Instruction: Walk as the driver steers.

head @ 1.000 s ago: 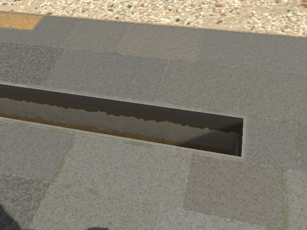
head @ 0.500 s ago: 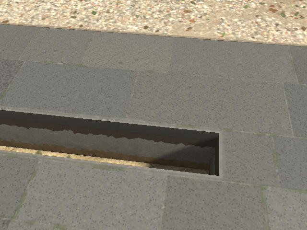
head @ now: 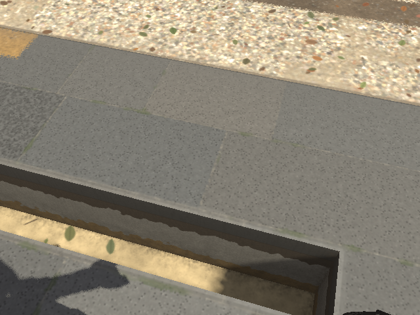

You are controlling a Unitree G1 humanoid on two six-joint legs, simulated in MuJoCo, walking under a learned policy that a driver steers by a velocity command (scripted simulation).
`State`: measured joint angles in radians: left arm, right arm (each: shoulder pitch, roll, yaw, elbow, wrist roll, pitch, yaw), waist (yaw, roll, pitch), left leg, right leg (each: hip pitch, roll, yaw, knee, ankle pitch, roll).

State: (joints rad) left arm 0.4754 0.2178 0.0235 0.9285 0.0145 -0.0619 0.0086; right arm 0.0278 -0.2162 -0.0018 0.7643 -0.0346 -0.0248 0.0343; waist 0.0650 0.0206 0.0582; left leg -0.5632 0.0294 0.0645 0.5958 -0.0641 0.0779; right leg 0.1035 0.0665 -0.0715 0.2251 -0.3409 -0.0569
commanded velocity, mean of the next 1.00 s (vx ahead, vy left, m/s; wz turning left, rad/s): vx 0.50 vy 0.00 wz -0.38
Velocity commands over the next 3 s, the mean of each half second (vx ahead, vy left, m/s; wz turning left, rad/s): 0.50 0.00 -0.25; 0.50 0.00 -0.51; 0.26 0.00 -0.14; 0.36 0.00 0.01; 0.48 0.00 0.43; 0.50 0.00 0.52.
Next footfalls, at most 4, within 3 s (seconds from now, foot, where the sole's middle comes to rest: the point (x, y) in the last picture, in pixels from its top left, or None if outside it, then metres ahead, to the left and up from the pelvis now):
0.06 left None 0.21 0.09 -0.77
0.56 right None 0.34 -0.07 -0.77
1.16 left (249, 195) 0.89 -0.05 -0.77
1.76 right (326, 196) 0.91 -0.34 -0.77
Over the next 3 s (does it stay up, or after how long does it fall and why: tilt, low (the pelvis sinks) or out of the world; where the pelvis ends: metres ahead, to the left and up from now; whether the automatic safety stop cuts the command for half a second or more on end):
stays up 1.49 -0.46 0.01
